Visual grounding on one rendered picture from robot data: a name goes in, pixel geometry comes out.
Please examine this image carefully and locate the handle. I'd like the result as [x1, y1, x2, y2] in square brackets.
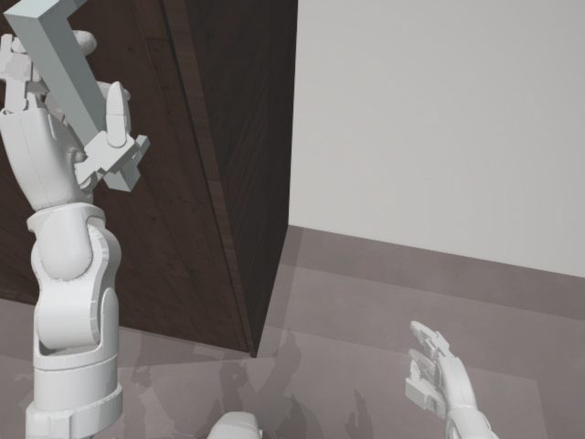
[3, 0, 150, 192]

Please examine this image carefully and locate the robot right forearm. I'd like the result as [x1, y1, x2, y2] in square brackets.
[443, 408, 499, 439]

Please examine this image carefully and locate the robot left hand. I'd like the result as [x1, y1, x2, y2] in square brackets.
[0, 30, 140, 211]

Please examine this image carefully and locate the robot left forearm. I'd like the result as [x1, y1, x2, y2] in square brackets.
[26, 202, 122, 439]

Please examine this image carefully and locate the robot left thigh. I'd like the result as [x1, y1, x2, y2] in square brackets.
[207, 412, 262, 439]

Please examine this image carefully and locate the robot right hand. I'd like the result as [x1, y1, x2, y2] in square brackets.
[405, 321, 478, 424]

